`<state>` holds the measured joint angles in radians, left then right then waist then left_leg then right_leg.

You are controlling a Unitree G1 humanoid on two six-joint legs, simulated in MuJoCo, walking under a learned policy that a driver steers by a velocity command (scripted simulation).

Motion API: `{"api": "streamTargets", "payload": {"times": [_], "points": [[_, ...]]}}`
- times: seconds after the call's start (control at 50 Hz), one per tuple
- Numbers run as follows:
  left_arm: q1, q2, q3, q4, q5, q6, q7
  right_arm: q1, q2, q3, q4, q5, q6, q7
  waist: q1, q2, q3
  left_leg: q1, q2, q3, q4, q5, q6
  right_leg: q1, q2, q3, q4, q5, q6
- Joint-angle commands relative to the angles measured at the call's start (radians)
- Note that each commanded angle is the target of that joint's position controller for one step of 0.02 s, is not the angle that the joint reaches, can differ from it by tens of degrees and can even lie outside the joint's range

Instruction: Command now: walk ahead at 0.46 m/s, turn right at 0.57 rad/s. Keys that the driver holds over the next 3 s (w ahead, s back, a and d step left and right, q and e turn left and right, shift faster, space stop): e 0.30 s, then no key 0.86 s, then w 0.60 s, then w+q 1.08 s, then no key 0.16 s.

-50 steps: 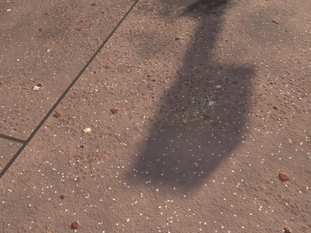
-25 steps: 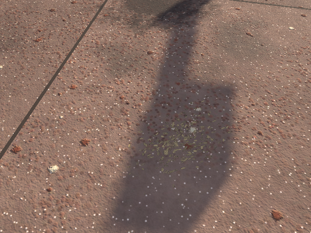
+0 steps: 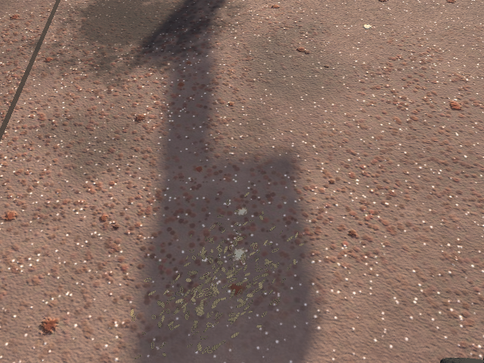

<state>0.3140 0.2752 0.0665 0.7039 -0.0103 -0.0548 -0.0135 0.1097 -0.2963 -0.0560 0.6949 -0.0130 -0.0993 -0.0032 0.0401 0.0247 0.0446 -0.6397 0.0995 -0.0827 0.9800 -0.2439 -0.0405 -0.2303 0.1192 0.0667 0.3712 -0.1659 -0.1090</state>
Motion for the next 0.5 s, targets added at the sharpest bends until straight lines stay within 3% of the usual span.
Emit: {"api": "streamTargets", "payload": {"times": [0.02, 0.06, 0.12, 0.18, 0.2, 0.22, 0.24, 0.26, 0.28, 0.3, 0.32, 0.36, 0.38, 0.42, 0.5], "points": [[-0.036, 0.173, 0.047, -0.074, -0.007, -0.011, 0.022, -0.037, -0.047, -0.008, -0.060, -0.006, 0.001, -0.002, -0.019, -0.074, -0.042, 0.066, -0.041, 0.038, -0.208, 0.194, -0.030, -0.052, -0.202, 0.170, -0.122, 0.296, -0.147], [-0.006, 0.179, 0.050, -0.061, -0.008, 0.005, 0.031, -0.100, -0.041, -0.004, -0.074, -0.004, -0.005, 0.005, 0.009, -0.100, -0.052, 0.141, -0.098, 0.059, -0.345, 0.306, -0.032, -0.068, -0.171, 0.148, -0.068, 0.355, -0.105], [0.031, 0.177, 0.053, -0.046, -0.015, 0.028, 0.039, -0.133, -0.067, -0.015, -0.088, 0.009, -0.008, 0.015, 0.019, -0.129, -0.084, 0.183, -0.140, 0.033, -0.440, 0.312, -0.019, 0.000, -0.188, 0.226, 0.018, 0.328, -0.071], [-0.020, 0.157, 0.051, -0.071, -0.013, 0.042, 0.051, -0.070, -0.106, -0.036, -0.076, 0.006, -0.018, 0.020, -0.031, -0.160, -0.110, 0.242, -0.139, 0.006, -0.526, 0.260, 0.023, 0.078, -0.196, 0.324, 0.153, 0.313, -0.033], [-0.053, 0.139, 0.046, -0.089, -0.014, 0.043, 0.051, -0.012, -0.117, -0.042, -0.065, -0.004, -0.025, 0.016, -0.070, -0.152, -0.139, 0.344, -0.112, 0.016, -0.592, 0.362, 0.050, 0.063, -0.154, 0.308, 0.245, 0.304, 0.003], [-0.058, 0.083, 0.027, -0.120, 0.001, 0.038, 0.050, 0.078, -0.173, -0.053, -0.064, -0.025, -0.028, 0.007, -0.098, -0.059, -0.263, 0.582, 0.056, -0.109, -0.542, 0.621, 0.118, -0.039, -0.093, 0.247, 0.471, 0.121, 0.050], [0.157, 0.017, 0.009, -0.102, 0.008, 0.036, 0.045, 0.110, -0.197, -0.052, -0.067, -0.044, -0.012, 0.002, -0.009, 0.210, -0.396, 0.887, 0.335, -0.411, -0.481, 0.975, 0.300, -0.296, 0.042, 0.160, 0.759, -0.606, 0.116], [0.233, 0.135, 0.023, -0.088, -0.010, 0.039, 0.038, 0.124, -0.182, -0.057, -0.055, -0.006, 0.009, 0.008, -0.008, 0.252, -0.464, 0.896, 0.402, -0.585, -0.524, 0.673, 0.360, -0.390, -0.038, 0.139, 0.916, -0.562, 0.141], [0.122, 0.199, 0.044, -0.084, -0.020, 0.056, 0.043, 0.078, -0.110, -0.039, -0.083, 0.000, 0.024, 0.001, -0.048, 0.142, -0.347, 0.805, 0.320, -0.460, -0.563, 0.479, 0.318, -0.442, -0.079, 0.111, 0.979, -0.464, 0.173], [0.035, 0.212, 0.051, -0.101, -0.017, 0.075, 0.049, 0.033, -0.075, -0.025, -0.089, -0.003, 0.041, -0.005, -0.057, 0.078, -0.262, 0.698, 0.260, -0.335, -0.588, 0.366, 0.276, -0.457, -0.103, 0.069, 0.969, -0.390, 0.187], [-0.007, 0.203, 0.052, -0.110, -0.012, 0.094, 0.054, -0.001, -0.062, -0.015, -0.090, -0.005, 0.053, -0.007, -0.052, 0.063, -0.194, 0.583, 0.208, -0.262, -0.616, 0.321, 0.264, -0.432, -0.123, 0.056, 0.948, -0.356, 0.196], [-0.001, 0.131, 0.036, -0.119, -0.010, 0.110, 0.054, -0.034, -0.087, -0.019, -0.070, -0.016, 0.062, -0.009, -0.019, 0.103, -0.119, 0.399, 0.133, -0.136, -0.679, 0.300, 0.252, -0.315, -0.133, 0.014, 0.835, -0.320, 0.191], [0.010, 0.100, 0.027, -0.117, -0.006, 0.107, 0.054, -0.038, -0.090, -0.021, -0.060, -0.018, 0.060, -0.008, -0.013, 0.114, -0.121, 0.382, 0.118, -0.095, -0.686, 0.347, 0.260, -0.277, -0.126, -0.006, 0.770, -0.319, 0.189], [0.001, 0.075, 0.014, -0.117, 0.007, 0.098, 0.054, -0.040, -0.098, -0.024, -0.044, -0.011, 0.059, -0.006, -0.015, 0.110, -0.160, 0.399, 0.134, -0.059, -0.674, 0.467, 0.285, -0.217, -0.134, -0.020, 0.642, -0.303, 0.184], [-0.051, 0.085, 0.005, -0.123, 0.008, 0.095, 0.038, -0.033, -0.124, -0.029, -0.017, 0.009, 0.076, -0.001, -0.040, 0.123, -0.194, 0.418, 0.160, -0.050, -0.673, 0.377, 0.294, -0.106, -0.145, -0.038, 0.422, -0.201, 0.160]]}}
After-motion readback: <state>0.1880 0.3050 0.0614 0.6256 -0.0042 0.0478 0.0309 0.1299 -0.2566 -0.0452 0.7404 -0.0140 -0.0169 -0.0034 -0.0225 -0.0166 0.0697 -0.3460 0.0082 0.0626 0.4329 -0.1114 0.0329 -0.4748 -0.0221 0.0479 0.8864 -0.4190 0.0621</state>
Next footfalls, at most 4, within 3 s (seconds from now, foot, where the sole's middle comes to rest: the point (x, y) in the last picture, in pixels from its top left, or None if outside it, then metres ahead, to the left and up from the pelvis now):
0.22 left None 0.32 0.13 -0.78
0.60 right None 0.21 -0.10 -0.78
1.90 right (347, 298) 0.64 -0.22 -0.78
2.44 left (269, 207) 0.95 0.01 -0.78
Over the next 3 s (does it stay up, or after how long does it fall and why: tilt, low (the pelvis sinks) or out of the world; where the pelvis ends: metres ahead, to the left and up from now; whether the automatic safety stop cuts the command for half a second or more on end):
stays up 1.11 -0.07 -0.02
